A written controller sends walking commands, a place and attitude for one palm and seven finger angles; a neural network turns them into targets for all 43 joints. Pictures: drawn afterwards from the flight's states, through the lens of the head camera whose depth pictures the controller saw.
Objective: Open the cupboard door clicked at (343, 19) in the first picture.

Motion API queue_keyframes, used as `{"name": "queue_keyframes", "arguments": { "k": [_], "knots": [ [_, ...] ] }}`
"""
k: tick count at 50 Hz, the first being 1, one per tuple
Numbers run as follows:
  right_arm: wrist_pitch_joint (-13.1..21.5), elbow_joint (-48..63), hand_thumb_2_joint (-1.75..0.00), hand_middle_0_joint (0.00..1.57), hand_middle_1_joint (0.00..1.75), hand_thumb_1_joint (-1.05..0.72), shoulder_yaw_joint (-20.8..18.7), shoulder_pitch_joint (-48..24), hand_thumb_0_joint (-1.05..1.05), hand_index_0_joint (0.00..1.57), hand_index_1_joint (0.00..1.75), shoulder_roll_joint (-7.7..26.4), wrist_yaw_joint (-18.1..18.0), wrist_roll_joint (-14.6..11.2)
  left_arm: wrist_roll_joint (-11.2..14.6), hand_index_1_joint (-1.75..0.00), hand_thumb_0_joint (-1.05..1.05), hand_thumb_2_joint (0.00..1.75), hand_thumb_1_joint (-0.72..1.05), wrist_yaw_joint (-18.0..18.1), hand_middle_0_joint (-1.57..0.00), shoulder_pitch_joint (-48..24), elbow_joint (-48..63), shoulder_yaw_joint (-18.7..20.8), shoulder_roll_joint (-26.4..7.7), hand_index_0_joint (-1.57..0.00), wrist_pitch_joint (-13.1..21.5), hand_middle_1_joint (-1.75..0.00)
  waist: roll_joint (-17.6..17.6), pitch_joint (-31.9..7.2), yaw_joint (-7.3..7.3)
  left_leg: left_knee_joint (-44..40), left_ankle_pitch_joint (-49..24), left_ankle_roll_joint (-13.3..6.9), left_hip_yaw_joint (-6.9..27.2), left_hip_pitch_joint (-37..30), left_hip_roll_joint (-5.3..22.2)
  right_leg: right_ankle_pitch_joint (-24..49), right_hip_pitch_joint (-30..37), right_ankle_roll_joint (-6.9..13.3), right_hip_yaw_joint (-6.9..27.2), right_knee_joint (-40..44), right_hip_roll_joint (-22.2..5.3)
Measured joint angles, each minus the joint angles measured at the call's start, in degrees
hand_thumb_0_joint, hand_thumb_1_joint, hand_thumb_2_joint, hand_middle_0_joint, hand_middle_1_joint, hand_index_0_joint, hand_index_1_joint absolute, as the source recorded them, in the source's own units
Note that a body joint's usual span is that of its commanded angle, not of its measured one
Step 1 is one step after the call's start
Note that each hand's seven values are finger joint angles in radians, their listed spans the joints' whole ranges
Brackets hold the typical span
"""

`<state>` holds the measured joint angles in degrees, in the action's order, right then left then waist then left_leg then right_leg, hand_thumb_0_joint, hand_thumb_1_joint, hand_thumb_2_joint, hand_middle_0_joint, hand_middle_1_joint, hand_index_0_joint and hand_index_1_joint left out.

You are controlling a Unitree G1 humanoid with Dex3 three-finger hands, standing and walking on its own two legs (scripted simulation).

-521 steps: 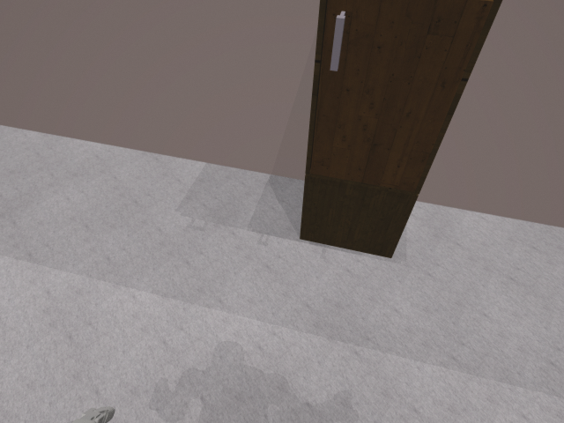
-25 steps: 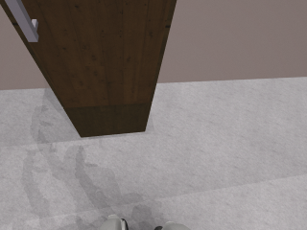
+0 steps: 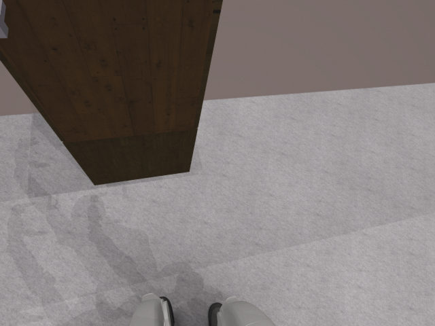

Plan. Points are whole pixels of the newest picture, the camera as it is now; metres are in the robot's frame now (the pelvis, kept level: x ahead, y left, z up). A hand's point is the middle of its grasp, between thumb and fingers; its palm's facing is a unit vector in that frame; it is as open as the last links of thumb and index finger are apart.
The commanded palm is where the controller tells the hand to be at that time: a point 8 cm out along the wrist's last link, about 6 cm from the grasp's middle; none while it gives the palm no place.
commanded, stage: move the hooked fingers beside the handle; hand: left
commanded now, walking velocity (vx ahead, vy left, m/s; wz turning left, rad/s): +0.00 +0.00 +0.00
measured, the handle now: out of the picture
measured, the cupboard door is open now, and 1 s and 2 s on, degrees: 0 0 0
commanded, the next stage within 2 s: slide the fingers in behind the handle in 0.38 s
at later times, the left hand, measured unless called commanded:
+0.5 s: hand out of the picture +0.52 +0.34 +0.17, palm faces +0.10 -1.00 +0.01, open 14.0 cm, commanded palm +0.52 +0.37 +0.17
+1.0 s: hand out of the picture +0.54 +0.29 +0.18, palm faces +0.08 -1.00 +0.04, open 14.0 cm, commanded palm +0.53 +0.32 +0.17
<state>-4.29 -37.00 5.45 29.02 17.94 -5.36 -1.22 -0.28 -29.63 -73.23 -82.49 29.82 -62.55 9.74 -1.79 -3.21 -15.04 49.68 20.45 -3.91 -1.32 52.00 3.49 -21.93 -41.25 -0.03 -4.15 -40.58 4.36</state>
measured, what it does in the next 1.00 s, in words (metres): stands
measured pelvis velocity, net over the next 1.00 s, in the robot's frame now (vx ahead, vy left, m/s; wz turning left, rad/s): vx -0.01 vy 0.00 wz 0.02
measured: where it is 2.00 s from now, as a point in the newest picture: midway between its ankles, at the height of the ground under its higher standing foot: outside the picture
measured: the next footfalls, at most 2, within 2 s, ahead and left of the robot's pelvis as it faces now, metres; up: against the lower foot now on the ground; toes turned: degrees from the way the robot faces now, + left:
none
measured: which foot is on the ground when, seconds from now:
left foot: down 0.00-1.00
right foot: down 0.00-1.00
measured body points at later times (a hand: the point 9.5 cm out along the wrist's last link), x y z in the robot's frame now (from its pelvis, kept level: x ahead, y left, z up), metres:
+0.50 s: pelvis +0.00 +0.01 +0.00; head +0.13 +0.06 +0.43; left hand +0.51 +0.39 +0.17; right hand -0.03 -0.26 -0.08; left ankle +0.02 +0.07 -0.70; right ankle -0.04 -0.13 -0.70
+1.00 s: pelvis -0.01 +0.00 +0.00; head +0.12 +0.04 +0.43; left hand +0.53 +0.34 +0.18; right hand -0.07 -0.27 -0.08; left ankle +0.02 +0.07 -0.70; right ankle -0.04 -0.13 -0.70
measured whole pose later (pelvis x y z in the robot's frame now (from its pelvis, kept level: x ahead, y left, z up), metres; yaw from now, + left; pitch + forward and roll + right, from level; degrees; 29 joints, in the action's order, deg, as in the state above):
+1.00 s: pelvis -0.01 +0.00 +0.00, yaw +1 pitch +21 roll -6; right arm -2.2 -37.4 4.1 29.4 17.5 -3.0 -0.1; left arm 0.9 -23.4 -72.2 -79.8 26.7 -51.9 8.7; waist -2.3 -4.2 -14.5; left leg 48.8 19.6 -4.0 -1.0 50.2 2.6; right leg -21.7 -39.6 -0.1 -4.4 -40.6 3.6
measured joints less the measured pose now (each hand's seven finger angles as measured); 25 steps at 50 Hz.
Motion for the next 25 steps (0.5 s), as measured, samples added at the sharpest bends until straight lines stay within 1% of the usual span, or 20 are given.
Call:
{"name": "queue_keyframes", "arguments": {
  "k": [5, 9, 13, 17, 22, 25],
  "knots": [
    [-0.51, -0.19, -0.90, 0.20, 0.30, -0.90, -0.10, 0.89, 0.00, 0.20, 0.30, -0.55, 0.51, -0.14, 0.79, -1.20, -0.02, 0.30, -0.50, -1.84, -0.30, -0.09, -0.05, -0.81, 0.00, -0.29, -1.84, -1.20, -0.20, -0.87, 0.34, -0.15, 0.31, -0.24, 0.13, -0.08, -0.24, -0.07, 0.42, -0.22, -0.10, 0.71, -0.16],
    [-0.62, 0.51, -0.90, 0.20, 0.30, -0.90, -0.48, 0.77, 0.00, 0.20, 0.30, -0.86, 0.97, 0.09, 0.81, -1.20, -0.02, 0.30, -0.50, -2.15, -0.30, 2.21, 1.40, -0.92, 1.28, -0.29, -2.66, -1.20, -0.23, -1.42, 0.85, -0.39, 0.45, -0.46, -0.06, -0.46, -0.44, -0.05, 0.87, -0.48, 0.07, 1.15, -0.35],
    [-0.71, 1.11, -0.90, 0.20, 0.30, -0.90, -1.12, 0.09, 0.00, 0.20, 0.30, -1.21, 1.80, 0.53, 1.52, -1.20, -0.02, 0.30, -0.50, -1.69, -0.30, 4.82, 4.56, -0.11, 4.21, -0.29, -1.99, -1.20, -0.08, -1.72, 1.65, -0.73, 0.38, -0.57, -0.11, -1.15, -0.68, 0.11, 1.64, -0.62, 0.13, 1.63, -0.55],
    [-0.63, 1.40, -0.90, 0.20, 0.30, -0.90, -1.41, -1.02, 0.00, 0.20, 0.30, -1.33, 2.41, 0.65, 2.30, -1.20, -0.02, 0.30, -0.50, -0.76, -0.30, 5.07, 5.64, -0.13, 6.58, -0.29, -1.45, -1.20, 0.19, -2.00, 2.08, -0.88, 0.26, -0.68, 0.11, -1.85, -0.95, 0.16, 2.49, -0.70, -0.09, 1.86, -0.73],
    [-0.08, 2.08, -0.90, 0.20, 0.30, -0.90, -1.32, -2.33, 0.00, 0.20, 0.30, -0.85, 2.34, 0.58, 1.35, -1.20, -0.02, 0.30, -0.50, 0.99, -0.30, 4.13, 3.88, -1.58, 6.99, -0.29, -2.06, -1.20, 0.05, -2.02, 2.01, -0.56, 0.13, -0.82, 0.37, -2.01, -1.22, 0.02, 2.71, -0.84, -0.39, 1.34, -0.96],
    [0.29, 2.15, -0.90, 0.20, 0.30, -0.90, -1.24, -2.77, 0.00, 0.20, 0.30, -0.53, 2.15, 0.61, 1.06, -1.20, -0.02, 0.30, -0.50, 1.71, -0.30, 3.91, 3.21, -2.32, 7.22, -0.29, -1.75, -1.20, -0.17, -1.66, 2.18, -0.36, -0.02, -0.85, 0.45, -2.01, -1.36, -0.03, 2.64, -0.87, -0.51, 0.87, -1.11]
  ]
}}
